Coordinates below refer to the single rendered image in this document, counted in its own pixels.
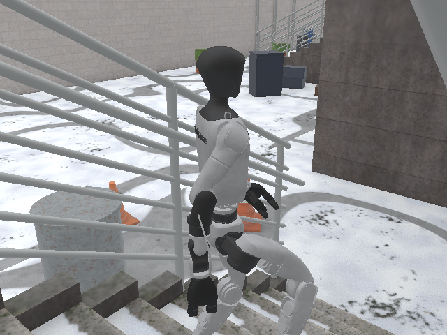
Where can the robot head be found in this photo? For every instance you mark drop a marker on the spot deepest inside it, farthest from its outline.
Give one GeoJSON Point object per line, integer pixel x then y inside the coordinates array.
{"type": "Point", "coordinates": [221, 69]}

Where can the robot right forearm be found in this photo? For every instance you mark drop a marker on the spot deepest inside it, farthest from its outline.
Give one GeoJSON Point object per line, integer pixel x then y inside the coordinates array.
{"type": "Point", "coordinates": [199, 262]}

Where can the robot right thigh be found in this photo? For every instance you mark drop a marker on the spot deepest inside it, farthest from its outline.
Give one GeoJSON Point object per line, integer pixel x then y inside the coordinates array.
{"type": "Point", "coordinates": [251, 250]}

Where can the left robot hand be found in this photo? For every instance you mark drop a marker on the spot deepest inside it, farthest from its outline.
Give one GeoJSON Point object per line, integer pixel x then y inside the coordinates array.
{"type": "Point", "coordinates": [252, 197]}

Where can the robot left upper arm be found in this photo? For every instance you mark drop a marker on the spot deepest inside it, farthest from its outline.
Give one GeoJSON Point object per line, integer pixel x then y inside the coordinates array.
{"type": "Point", "coordinates": [199, 108]}

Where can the right robot hand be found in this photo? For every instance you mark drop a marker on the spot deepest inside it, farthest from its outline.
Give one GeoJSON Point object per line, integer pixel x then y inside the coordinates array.
{"type": "Point", "coordinates": [201, 292]}

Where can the robot right upper arm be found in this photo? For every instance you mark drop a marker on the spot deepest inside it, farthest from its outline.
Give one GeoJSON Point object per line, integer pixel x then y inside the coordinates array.
{"type": "Point", "coordinates": [231, 143]}

